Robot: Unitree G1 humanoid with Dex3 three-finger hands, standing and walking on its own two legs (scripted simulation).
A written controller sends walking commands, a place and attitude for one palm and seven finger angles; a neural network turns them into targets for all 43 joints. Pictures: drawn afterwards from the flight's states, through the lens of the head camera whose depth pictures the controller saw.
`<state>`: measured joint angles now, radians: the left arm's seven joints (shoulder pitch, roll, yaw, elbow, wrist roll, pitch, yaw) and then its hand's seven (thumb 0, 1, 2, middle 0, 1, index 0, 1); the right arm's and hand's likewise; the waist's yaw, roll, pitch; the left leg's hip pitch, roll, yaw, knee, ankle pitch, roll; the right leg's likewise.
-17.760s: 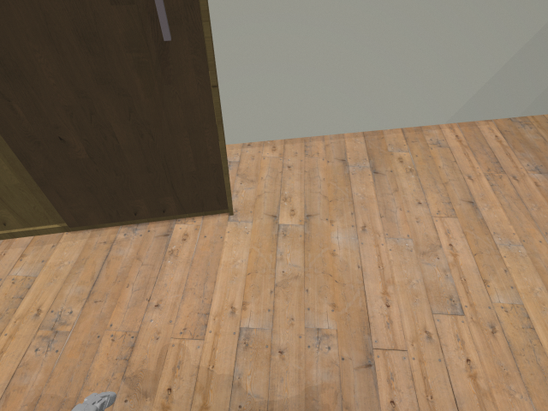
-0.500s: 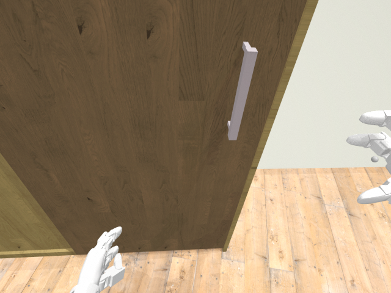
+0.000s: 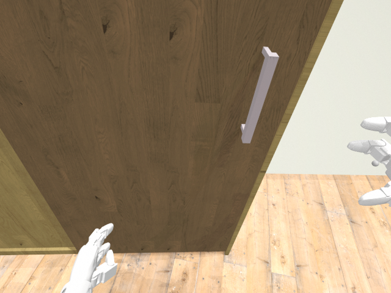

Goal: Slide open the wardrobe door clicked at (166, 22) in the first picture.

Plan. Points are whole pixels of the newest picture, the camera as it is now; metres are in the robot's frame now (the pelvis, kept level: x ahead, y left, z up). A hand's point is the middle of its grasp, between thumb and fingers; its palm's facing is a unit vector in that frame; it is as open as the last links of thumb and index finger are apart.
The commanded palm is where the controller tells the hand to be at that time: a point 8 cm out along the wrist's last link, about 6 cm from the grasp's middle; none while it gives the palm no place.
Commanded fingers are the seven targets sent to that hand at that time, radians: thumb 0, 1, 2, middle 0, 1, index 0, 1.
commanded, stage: move the hooked fingers beside the handle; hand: right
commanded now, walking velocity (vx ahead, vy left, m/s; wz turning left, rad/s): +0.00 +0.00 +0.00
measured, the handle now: (255, 99) +0.48 -0.12 +0.20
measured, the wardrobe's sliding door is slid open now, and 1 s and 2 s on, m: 0.00 0.00 0.00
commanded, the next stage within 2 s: none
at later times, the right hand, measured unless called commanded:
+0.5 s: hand (351, 148) +0.32 -0.26 +0.21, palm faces +0.03 +1.00 -0.09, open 14.0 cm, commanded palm +0.28 -0.30 +0.22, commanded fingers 0.00 0.50 -0.30 0.30 1.20 0.30 1.20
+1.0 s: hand (331, 136) +0.35 -0.24 +0.20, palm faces +0.00 +1.00 -0.05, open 14.0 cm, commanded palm +0.33 -0.28 +0.21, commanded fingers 0.00 0.50 -0.30 0.30 1.20 0.30 1.20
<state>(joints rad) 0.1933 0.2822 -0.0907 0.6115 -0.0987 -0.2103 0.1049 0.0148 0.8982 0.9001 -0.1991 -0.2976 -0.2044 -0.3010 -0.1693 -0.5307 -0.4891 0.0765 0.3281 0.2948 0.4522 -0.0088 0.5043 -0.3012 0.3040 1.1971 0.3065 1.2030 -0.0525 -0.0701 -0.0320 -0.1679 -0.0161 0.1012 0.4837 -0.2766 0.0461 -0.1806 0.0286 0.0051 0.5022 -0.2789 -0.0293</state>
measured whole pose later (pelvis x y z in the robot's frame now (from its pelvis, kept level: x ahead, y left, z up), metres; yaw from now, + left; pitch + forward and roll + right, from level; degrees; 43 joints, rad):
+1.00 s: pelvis +0.00 -0.01 +0.00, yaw +1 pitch -1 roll +0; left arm 0.20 0.26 -0.09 0.63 -0.09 -0.17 0.10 0.01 0.90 0.90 -0.20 -0.30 -0.21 -0.30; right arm -0.39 -0.43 -0.35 0.26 0.27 0.25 0.33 -0.01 0.50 -0.30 0.30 1.20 0.30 1.20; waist -0.02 -0.05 -0.03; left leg -0.19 0.00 0.08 0.49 -0.27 0.03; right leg -0.20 0.05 -0.01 0.49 -0.27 -0.05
